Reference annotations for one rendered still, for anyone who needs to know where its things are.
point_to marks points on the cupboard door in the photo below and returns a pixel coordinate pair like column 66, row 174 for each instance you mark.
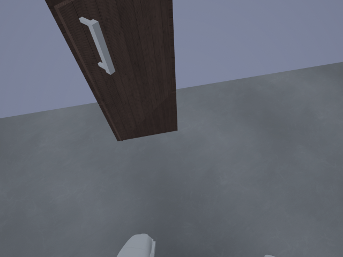
column 136, row 33

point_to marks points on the robot left thigh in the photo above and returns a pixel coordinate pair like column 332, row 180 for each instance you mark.
column 138, row 246

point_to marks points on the handle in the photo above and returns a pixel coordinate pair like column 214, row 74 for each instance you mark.
column 100, row 44

